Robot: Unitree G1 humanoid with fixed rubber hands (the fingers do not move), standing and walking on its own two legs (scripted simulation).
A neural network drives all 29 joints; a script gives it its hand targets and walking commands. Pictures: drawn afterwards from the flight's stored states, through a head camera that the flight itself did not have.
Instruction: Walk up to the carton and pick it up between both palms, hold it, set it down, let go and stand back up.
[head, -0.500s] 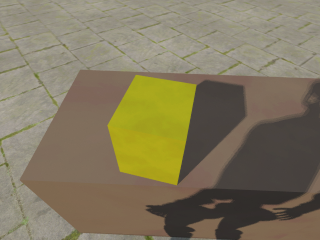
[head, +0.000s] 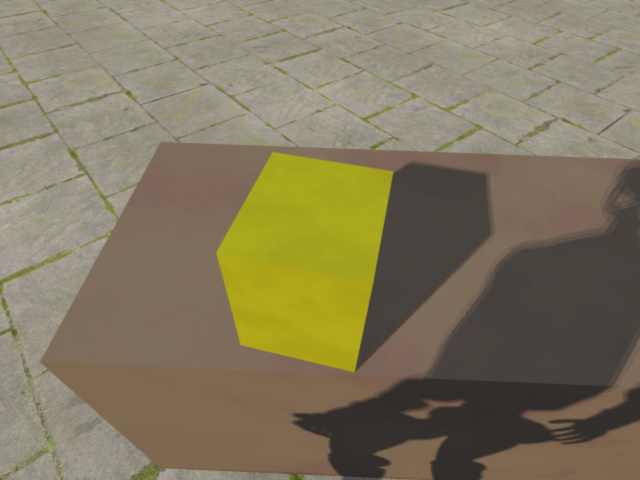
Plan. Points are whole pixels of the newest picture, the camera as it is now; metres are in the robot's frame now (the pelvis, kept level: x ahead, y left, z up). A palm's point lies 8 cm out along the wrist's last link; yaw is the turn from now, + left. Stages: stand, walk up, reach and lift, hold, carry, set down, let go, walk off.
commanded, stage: stand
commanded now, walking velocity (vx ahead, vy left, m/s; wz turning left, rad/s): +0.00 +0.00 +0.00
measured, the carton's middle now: (313, 262) +0.44 +0.01 +0.01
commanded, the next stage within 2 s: none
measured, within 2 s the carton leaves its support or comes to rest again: neither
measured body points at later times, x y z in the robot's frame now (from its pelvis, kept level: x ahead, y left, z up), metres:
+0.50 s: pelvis +0.00 +0.00 +0.00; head +0.00 +0.00 +0.45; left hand +0.02 +0.27 -0.13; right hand +0.04 -0.27 -0.13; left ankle +0.02 +0.13 -0.74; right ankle -0.02 -0.12 -0.74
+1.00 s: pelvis +0.00 +0.00 +0.00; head +0.00 +0.00 +0.45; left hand +0.02 +0.26 -0.14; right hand +0.04 -0.27 -0.14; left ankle +0.02 +0.13 -0.74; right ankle -0.02 -0.12 -0.74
